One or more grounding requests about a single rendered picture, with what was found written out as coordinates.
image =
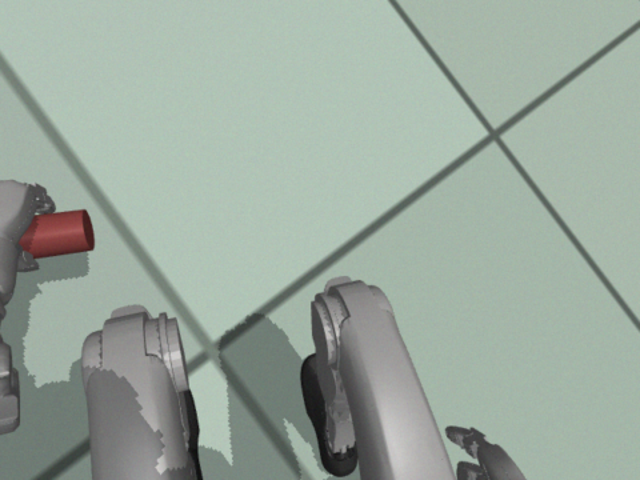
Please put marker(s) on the left robot arm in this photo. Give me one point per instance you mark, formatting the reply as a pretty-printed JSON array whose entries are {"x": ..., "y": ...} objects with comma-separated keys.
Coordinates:
[{"x": 9, "y": 378}]

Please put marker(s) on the left robot hand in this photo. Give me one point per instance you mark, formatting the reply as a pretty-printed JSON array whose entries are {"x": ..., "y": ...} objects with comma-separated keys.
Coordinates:
[{"x": 18, "y": 204}]

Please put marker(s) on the can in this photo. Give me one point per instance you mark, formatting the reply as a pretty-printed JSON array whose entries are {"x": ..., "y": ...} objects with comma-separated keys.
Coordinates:
[{"x": 59, "y": 233}]

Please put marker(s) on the right robot hand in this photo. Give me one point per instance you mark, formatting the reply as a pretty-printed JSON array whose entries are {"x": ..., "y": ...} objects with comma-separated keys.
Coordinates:
[{"x": 495, "y": 463}]

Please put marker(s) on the right robot foot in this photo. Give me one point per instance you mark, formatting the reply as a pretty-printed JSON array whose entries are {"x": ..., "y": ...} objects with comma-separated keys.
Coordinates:
[{"x": 337, "y": 464}]

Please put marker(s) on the left robot foot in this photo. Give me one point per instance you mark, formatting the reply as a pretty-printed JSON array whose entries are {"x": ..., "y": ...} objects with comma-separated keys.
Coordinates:
[{"x": 194, "y": 434}]

